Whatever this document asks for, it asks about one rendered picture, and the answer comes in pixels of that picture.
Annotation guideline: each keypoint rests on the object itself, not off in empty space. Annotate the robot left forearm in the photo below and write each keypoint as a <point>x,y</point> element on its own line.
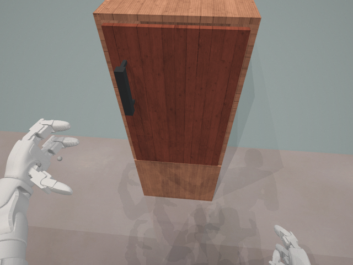
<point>14,202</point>

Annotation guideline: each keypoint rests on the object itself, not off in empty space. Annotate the right robot hand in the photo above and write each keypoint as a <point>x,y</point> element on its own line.
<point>292,254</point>

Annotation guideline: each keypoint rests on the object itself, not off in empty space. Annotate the left robot hand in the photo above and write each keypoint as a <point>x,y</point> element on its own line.
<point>25,154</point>

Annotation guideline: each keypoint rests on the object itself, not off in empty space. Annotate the cupboard door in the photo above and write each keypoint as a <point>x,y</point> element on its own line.
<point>183,79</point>

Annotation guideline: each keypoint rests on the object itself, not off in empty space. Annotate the handle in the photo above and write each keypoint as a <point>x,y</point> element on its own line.
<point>124,88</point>

